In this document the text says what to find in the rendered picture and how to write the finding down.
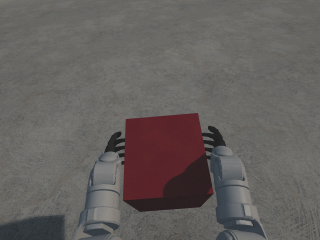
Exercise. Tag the left robot hand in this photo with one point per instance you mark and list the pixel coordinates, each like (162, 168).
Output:
(111, 145)

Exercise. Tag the right robot forearm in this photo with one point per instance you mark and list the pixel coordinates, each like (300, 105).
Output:
(234, 204)

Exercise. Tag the right robot hand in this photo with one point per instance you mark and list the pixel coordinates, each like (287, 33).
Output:
(217, 137)

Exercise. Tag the right robot upper arm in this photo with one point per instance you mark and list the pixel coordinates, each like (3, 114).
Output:
(239, 235)

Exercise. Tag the left robot forearm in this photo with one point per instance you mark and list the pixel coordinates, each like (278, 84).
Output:
(101, 213)

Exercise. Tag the carton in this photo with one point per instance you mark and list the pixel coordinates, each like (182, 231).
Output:
(165, 163)

